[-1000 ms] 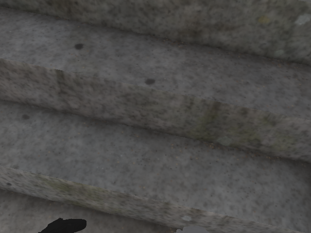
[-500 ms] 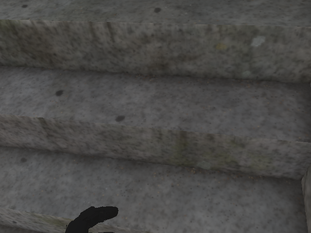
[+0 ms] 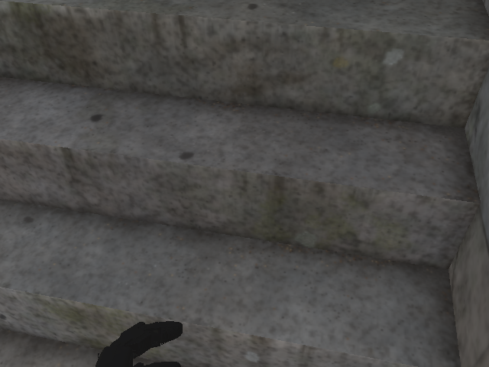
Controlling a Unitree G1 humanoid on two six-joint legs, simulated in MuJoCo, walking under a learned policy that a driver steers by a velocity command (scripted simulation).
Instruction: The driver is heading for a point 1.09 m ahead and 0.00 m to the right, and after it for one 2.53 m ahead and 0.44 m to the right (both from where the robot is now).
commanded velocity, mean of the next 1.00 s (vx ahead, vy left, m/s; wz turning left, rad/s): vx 0.06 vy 0.00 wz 0.00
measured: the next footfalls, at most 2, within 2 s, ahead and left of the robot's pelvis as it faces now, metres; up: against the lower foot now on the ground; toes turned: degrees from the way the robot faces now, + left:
right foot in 0.10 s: -0.04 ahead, -0.13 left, +0.00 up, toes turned -15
left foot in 0.46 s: -0.01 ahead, +0.23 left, -0.04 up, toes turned -6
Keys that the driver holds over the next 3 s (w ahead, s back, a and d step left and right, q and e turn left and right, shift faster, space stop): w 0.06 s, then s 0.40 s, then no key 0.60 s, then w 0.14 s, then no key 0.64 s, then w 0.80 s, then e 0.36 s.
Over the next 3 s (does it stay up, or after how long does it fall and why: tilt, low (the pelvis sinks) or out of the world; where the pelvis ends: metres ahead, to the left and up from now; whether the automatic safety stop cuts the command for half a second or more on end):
stays up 0.27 0.42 0.04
